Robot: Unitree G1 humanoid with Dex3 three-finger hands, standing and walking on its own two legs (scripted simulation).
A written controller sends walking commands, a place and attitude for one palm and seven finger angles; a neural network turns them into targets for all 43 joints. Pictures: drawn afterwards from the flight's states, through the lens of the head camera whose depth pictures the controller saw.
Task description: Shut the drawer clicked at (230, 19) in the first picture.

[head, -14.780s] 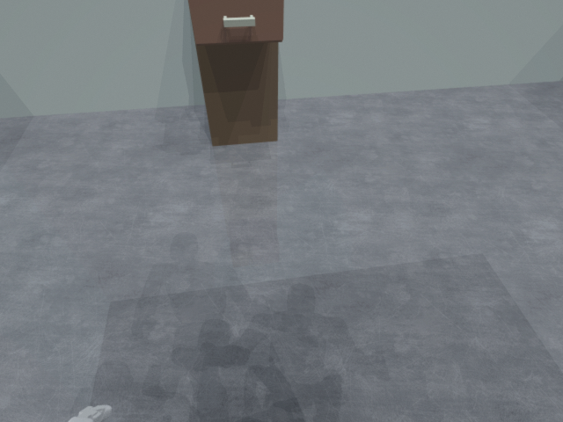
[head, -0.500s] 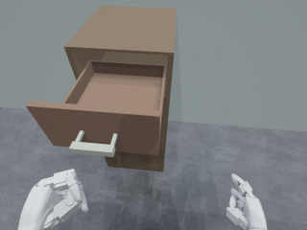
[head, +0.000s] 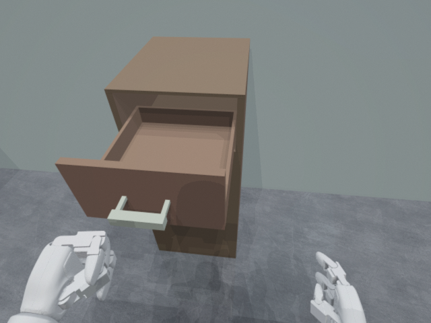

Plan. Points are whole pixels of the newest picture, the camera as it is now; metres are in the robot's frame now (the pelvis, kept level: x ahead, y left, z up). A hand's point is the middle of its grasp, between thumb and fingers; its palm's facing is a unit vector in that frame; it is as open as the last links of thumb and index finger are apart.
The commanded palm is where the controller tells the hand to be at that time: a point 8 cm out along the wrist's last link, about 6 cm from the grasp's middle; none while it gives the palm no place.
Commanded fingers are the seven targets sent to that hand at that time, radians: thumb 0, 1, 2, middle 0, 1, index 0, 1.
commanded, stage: raise the hand and make a fist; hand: left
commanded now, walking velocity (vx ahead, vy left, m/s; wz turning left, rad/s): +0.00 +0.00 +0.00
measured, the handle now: (141, 211) +0.32 +0.20 +0.04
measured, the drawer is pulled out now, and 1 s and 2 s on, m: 0.29 0.29 0.29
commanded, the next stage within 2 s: bring the fist close to the handle in 0.26 s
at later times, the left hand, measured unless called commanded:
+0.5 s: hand (104, 282) +0.14 +0.17 +0.13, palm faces +0.05 -0.99 -0.11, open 3.3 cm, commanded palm +0.11 +0.22 +0.13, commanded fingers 0.00 0.90 0.90 -1.40 -1.60 -1.40 -1.60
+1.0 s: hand (130, 266) +0.19 +0.16 +0.07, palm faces +0.00 -1.00 -0.06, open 3.3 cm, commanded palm +0.16 +0.22 +0.08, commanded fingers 0.00 0.90 0.90 -1.40 -1.60 -1.40 -1.60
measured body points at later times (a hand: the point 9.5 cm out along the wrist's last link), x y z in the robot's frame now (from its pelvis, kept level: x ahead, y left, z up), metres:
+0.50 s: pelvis -0.01 -0.02 +0.00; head -0.03 -0.04 +0.45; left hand +0.14 +0.22 +0.13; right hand +0.20 -0.23 -0.04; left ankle -0.01 +0.12 -0.72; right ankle -0.01 -0.11 -0.72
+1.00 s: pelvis -0.01 +0.00 -0.01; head +0.01 -0.02 +0.44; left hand +0.18 +0.22 +0.08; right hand +0.17 -0.23 -0.08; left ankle -0.01 +0.12 -0.72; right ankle -0.01 -0.11 -0.72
